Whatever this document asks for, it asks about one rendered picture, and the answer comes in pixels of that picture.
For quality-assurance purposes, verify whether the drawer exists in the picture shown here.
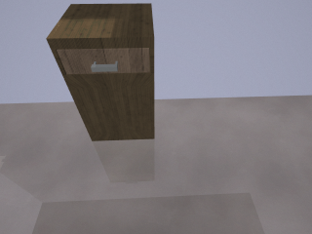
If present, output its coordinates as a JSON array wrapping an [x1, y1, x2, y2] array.
[[57, 48, 150, 74]]

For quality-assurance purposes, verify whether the handle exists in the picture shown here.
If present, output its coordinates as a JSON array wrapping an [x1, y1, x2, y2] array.
[[91, 60, 118, 72]]

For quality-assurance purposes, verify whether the cabinet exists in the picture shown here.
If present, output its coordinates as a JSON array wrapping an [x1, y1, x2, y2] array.
[[46, 3, 155, 141]]

